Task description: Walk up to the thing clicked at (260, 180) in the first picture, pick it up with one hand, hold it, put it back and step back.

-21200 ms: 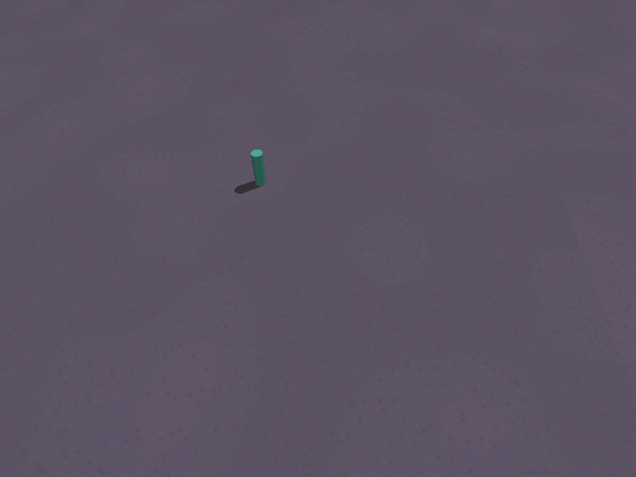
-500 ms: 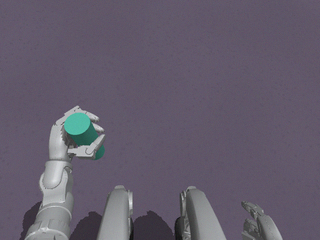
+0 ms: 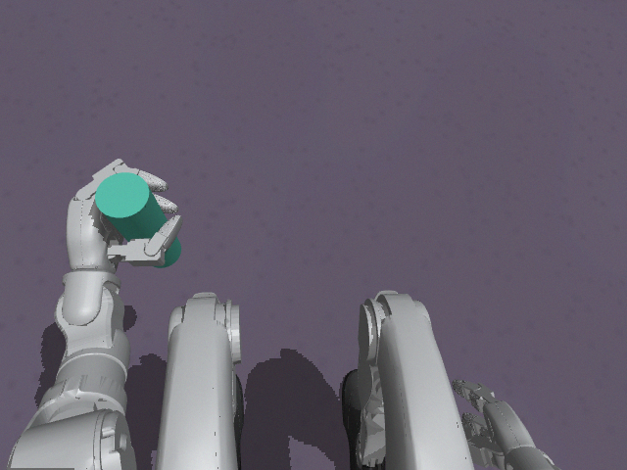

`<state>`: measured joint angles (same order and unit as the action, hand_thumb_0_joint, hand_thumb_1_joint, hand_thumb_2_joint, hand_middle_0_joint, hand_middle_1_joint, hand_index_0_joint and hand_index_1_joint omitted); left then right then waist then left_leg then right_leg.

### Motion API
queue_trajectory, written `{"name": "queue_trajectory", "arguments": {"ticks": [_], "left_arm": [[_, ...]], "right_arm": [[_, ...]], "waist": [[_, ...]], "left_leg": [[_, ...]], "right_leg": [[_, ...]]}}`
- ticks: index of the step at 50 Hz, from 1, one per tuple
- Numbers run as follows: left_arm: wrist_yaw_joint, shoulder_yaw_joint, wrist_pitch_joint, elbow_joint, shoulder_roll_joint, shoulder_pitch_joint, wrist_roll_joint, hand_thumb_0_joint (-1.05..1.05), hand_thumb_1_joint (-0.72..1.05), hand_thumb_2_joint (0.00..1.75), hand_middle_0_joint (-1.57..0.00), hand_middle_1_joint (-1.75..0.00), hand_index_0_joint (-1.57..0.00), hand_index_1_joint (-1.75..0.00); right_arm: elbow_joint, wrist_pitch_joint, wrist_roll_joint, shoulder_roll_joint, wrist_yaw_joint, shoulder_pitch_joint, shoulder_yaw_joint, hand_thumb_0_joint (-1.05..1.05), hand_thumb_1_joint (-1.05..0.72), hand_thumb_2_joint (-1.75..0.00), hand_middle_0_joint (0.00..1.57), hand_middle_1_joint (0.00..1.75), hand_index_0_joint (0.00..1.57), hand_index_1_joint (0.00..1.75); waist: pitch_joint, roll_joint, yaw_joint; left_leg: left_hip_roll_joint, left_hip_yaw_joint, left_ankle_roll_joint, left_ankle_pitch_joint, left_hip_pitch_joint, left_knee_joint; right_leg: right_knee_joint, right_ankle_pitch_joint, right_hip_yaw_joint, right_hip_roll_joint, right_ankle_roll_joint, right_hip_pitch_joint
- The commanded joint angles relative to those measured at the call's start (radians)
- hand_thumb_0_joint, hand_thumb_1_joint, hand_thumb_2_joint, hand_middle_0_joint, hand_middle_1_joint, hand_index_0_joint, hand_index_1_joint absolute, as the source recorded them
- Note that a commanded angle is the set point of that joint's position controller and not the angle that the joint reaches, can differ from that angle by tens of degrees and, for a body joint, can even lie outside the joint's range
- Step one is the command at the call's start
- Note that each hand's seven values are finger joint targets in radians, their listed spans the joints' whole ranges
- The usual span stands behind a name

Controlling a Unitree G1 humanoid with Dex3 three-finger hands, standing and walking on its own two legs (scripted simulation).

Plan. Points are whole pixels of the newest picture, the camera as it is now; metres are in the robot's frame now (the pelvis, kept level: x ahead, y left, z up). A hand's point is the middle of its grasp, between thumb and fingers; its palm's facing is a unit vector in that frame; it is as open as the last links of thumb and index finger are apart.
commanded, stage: crouch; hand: left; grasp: from the side
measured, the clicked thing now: (145, 227) +0.41 +0.21 -0.06
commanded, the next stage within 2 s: lower in 0.82 s
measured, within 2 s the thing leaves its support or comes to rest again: neither
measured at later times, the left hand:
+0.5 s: hand (166, 235) +0.42 +0.20 -0.13, palm faces +0.04 -1.00 -0.02, open 7.3 cm
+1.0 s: hand (172, 239) +0.43 +0.21 -0.18, palm faces +0.03 -1.00 -0.02, open 7.3 cm
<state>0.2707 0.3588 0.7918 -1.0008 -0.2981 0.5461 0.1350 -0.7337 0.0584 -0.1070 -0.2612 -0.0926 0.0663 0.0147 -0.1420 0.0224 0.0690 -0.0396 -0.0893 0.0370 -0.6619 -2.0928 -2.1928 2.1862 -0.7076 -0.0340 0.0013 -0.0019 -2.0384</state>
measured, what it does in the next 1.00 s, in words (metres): lowers itself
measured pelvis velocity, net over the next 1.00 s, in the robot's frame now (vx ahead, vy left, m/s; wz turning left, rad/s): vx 0.00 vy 0.01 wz -0.11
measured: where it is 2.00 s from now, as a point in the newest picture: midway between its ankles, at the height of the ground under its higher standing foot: (295, 451)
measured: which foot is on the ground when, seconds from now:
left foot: down 0.00-1.00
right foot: down 0.00-1.00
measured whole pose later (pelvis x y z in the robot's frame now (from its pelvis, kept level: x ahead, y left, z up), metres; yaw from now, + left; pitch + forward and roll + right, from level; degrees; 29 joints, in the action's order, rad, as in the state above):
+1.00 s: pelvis +0.00 +0.01 -0.10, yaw -6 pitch +24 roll -8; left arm 0.24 0.40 0.85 -1.04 -0.47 0.54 0.14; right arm -0.70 0.00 -0.19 -0.31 -0.13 -0.03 0.16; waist 0.05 0.09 0.14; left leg -0.03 -0.22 0.05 -0.69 -2.29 -2.54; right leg 2.45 -0.69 -0.12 -0.04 -0.03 -2.19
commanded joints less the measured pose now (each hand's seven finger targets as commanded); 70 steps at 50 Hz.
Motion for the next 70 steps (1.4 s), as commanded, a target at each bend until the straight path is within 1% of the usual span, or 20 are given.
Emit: {"name": "queue_trajectory", "arguments": {"ticks": [1, 4, 9, 11, 12, 17, 19, 22, 29, 32, 35, 43, 45, 46, 50, 52, 55, 61, 68, 70], "left_arm": [[0.0, 0.051, 0.082, 0.153, -0.209, 0.298, 0.016, 0.0, 0.49, 1.25, -1.23, -1.33, -1.23, -1.33], [-0.001, 0.041, 0.087, 0.167, -0.209, 0.334, 0.013, 0.0, 0.48, 1.25, -1.24, -1.33, -1.25, -1.33], [0.0, 0.085, 0.082, 0.154, -0.271, 0.313, 0.008, 0.0, 0.45, 1.26, -1.23, -1.33, -1.24, -1.33], [0.002, 0.055, 0.082, 0.154, -0.234, 0.31, 0.011, 0.0, 0.46, 1.26, -1.22, -1.33, -1.23, -1.33], [0.002, 0.067, 0.081, 0.145, -0.234, 0.298, 0.019, 0.0, 0.46, 1.26, -1.23, -1.33, -1.23, -1.33], [0.002, 0.059, 0.085, 0.122, -0.248, 0.282, 0.016, 0.0, 0.45, 1.27, -1.23, -1.34, -1.24, -1.34], [-0.002, 0.084, 0.091, 0.148, -0.276, 0.285, 0.018, 0.0, 0.45, 1.27, -1.23, -1.34, -1.24, -1.34], [-0.001, 0.062, 0.097, 0.157, -0.273, 0.286, 0.018, 0.0, 0.46, 1.27, -1.24, -1.35, -1.25, -1.35], [-0.008, 0.071, 0.104, 0.114, -0.283, 0.235, 0.025, 0.0, 0.45, 1.27, -1.22, -1.33, -1.23, -1.33], [-0.015, 0.092, 0.116, 0.159, -0.32, 0.262, 0.027, 0.0, 0.43, 1.27, -1.23, -1.34, -1.24, -1.34], [-0.014, 0.064, 0.115, 0.14, -0.292, 0.226, 0.022, 0.0, 0.47, 1.27, -1.24, -1.35, -1.25, -1.34], [-0.03, 0.078, 0.129, 0.166, -0.332, 0.227, 0.028, 0.0, 0.44, 1.25, -1.24, -1.33, -1.25, -1.33], [-0.027, 0.055, 0.126, 0.144, -0.314, 0.216, 0.027, 0.0, 0.47, 1.25, -1.23, -1.33, -1.24, -1.32], [-0.032, 0.074, 0.127, 0.158, -0.339, 0.22, 0.026, 0.0, 0.46, 1.24, -1.24, -1.33, -1.25, -1.33], [-0.042, 0.065, 0.134, 0.067, -0.34, 0.206, 0.027, 0.0, 0.41, 1.22, -1.28, -1.37, -1.3, -1.36], [-0.046, 0.094, 0.151, 0.054, -0.376, 0.218, 0.037, 0.0, 0.4, 1.22, -1.28, -1.37, -1.3, -1.36], [-0.041, 0.088, 0.179, 0.027, -0.399, 0.217, 0.033, 0.0, 0.44, 1.21, -1.28, -1.37, -1.3, -1.35], [-0.039, 0.109, 0.23, -0.022, -0.477, 0.261, 0.033, 0.0, 0.43, 1.18, -1.24, -1.33, -1.26, -1.31], [-0.044, 0.124, 0.267, -0.072, -0.519, 0.244, 0.039, 0.0, 0.43, 1.19, -1.26, -1.33, -1.28, -1.32], [-0.045, 0.101, 0.271, -0.113, -0.492, 0.227, 0.037, 0.0, 0.46, 1.2, -1.25, -1.33, -1.26, -1.31]], "right_arm": [[0.055, 0.023, 0.005, -0.196, 0.015, 0.092, -0.058, 0.0, -0.89, -0.9, 0.2, 0.3, 0.2, 0.3], [0.05, 0.016, -0.002, -0.203, 0.013, 0.094, -0.053, 0.0, -0.89, -0.9, 0.2, 0.3, 0.2, 0.3], [0.049, 0.004, -0.009, -0.223, 0.013, 0.096, -0.042, 0.0, -0.89, -0.9, 0.2, 0.3, 0.2, 0.3], [0.047, -0.001, -0.012, -0.224, 0.01, 0.089, -0.034, 0.0, -0.89, -0.9, 0.2, 0.3, 0.2, 0.3], [0.049, -0.003, -0.012, -0.228, 0.008, 0.088, -0.031, 0.0, -0.89, -0.9, 0.2, 0.3, 0.2, 0.3], [0.043, -0.008, -0.022, -0.242, 0.005, 0.071, -0.016, 0.0, -0.89, -0.91, 0.2, 0.3, 0.2, 0.3], [0.047, -0.013, -0.026, -0.251, 0.004, 0.07, -0.012, 0.0, -0.89, -0.9, 0.2, 0.3, 0.2, 0.3], [0.047, -0.015, -0.032, -0.253, 0.001, 0.056, -0.002, 0.0, -0.89, -0.9, 0.2, 0.3, 0.2, 0.3], [0.041, -0.024, -0.049, -0.27, -0.006, 0.056, 0.022, 0.0, -0.9, -0.91, 0.2, 0.3, 0.2, 0.3], [0.05, -0.03, -0.056, -0.274, -0.007, 0.029, 0.026, 0.0, -0.9, -0.91, 0.2, 0.3, 0.2, 0.3], [0.05, -0.033, -0.06, -0.286, -0.013, 0.024, 0.031, 0.0, -0.9, -0.91, 0.2, 0.3, 0.2, 0.3], [0.072, -0.04, -0.072, -0.307, -0.016, 0.006, 0.048, 0.0, -0.9, -0.91, 0.2, 0.3, 0.2, 0.3], [0.074, -0.041, -0.074, -0.314, -0.02, -0.001, 0.053, 0.0, -0.9, -0.9, 0.2, 0.3, 0.2, 0.3], [0.079, -0.042, -0.073, -0.315, -0.019, -0.002, 0.053, 0.0, -0.9, -0.9, 0.2, 0.3, 0.2, 0.3], [0.09, -0.046, -0.079, -0.321, -0.024, -0.018, 0.08, 0.0, -0.9, -0.9, 0.2, 0.3, 0.2, 0.3], [0.1, -0.044, -0.084, -0.33, -0.024, -0.033, 0.096, 0.0, -0.9, -0.9, 0.2, 0.3, 0.2, 0.3], [0.106, -0.041, -0.096, -0.347, -0.027, -0.046, 0.118, 0.0, -0.9, -0.9, 0.2, 0.3, 0.2, 0.3], [0.118, -0.039, -0.124, -0.369, -0.027, -0.087, 0.165, 0.0, -0.9, -0.9, 0.2, 0.3, 0.2, 0.3], [0.125, -0.037, -0.153, -0.397, -0.026, -0.109, 0.21, 0.0, -0.91, -0.9, 0.2, 0.3, 0.2, 0.3], [0.133, -0.04, -0.16, -0.412, -0.028, -0.127, 0.218, 0.0, -0.9, -0.9, 0.2, 0.3, 0.2, 0.3]], "waist": [[-0.592, -0.078, 0.008], [-0.578, -0.087, 0.021], [-0.595, -0.091, 0.013], [-0.567, -0.111, 0.031], [-0.568, -0.105, 0.029], [-0.533, -0.12, 0.033], [-0.528, -0.151, 0.032], [-0.514, -0.152, 0.044], [-0.514, -0.134, 0.06], [-0.489, -0.163, 0.044], [-0.486, -0.186, 0.062], [-0.481, -0.185, 0.075], [-0.46, -0.194, 0.089], [-0.451, -0.199, 0.078], [-0.38, -0.149, 0.111], [-0.368, -0.131, 0.111], [-0.383, -0.177, 0.125], [-0.325, -0.223, 0.144], [-0.319, -0.263, 0.165], [-0.278, -0.275, 0.182]], "left_leg": [[0.027, 0.075, -0.05, 0.036, 0.347, 0.183], [0.028, 0.074, -0.051, 0.012, 0.313, 0.155], [0.027, 0.07, -0.051, 0.054, 0.274, 0.096], [0.026, 0.062, -0.049, 0.036, 0.275, 0.09], [0.025, 0.059, -0.047, 0.037, 0.271, 0.084], [0.02, 0.046, -0.046, 0.044, 0.251, 0.041], [0.018, 0.037, -0.041, 0.041, 0.263, 0.038], [0.017, 0.031, -0.041, 0.036, 0.236, 0.017], [0.014, 0.018, -0.042, 0.115, 0.22, -0.044], [0.014, 0.018, -0.041, 0.062, 0.204, -0.044], [0.01, 0.0, -0.034, 0.081, 0.243, -0.043], [0.01, -0.008, -0.036, 0.099, 0.219, -0.078], [0.009, -0.019, -0.032, 0.108, 0.23, -0.076], [0.008, -0.02, -0.032, 0.092, 0.22, -0.071], [0.008, -0.029, -0.041, 0.033, 0.146, -0.093], [0.008, -0.036, -0.042, 0.021, 0.136, -0.102], [0.002, -0.05, -0.032, 0.069, 0.207, -0.105], [-0.006, -0.063, -0.027, 0.025, 0.205, -0.116], [-0.012, -0.09, -0.013, 0.103, 0.257, -0.128], [-0.015, -0.107, -0.007, 0.084, 0.267, -0.115]], "right_leg": [[-0.244, 0.095, -0.029, -0.026, 0.034, 0.293], [-0.217, 0.077, -0.039, -0.028, 0.033, 0.276], [-0.157, 0.13, -0.055, -0.034, 0.032, 0.264], [-0.139, 0.119, -0.071, -0.037, 0.034, 0.228], [-0.131, 0.12, -0.075, -0.039, 0.035, 0.231], [-0.09, 0.132, -0.09, -0.046, 0.036, 0.19], [-0.074, 0.13, -0.104, -0.048, 0.037, 0.174], [-0.06, 0.131, -0.11, -0.052, 0.036, 0.17], [-0.027, 0.213, -0.12, -0.058, 0.028, 0.212], [-0.026, 0.164, -0.124, -0.061, 0.03, 0.183], [0.0, 0.184, -0.142, -0.061, 0.032, 0.153], [0.009, 0.211, -0.151, -0.067, 0.027, 0.191], [0.019, 0.219, -0.16, -0.068, 0.029, 0.169], [0.018, 0.203, -0.162, -0.069, 0.03, 0.161], [0.01, 0.161, -0.174, -0.074, 0.024, 0.168], [0.01, 0.15, -0.181, -0.078, 0.021, 0.177], [0.032, 0.191, -0.192, -0.08, 0.024, 0.18], [0.029, 0.166, -0.209, -0.088, 0.024, 0.183], [0.057, 0.242, -0.232, -0.092, 0.025, 0.216], [0.063, 0.227, -0.251, -0.09, 0.024, 0.187]]}}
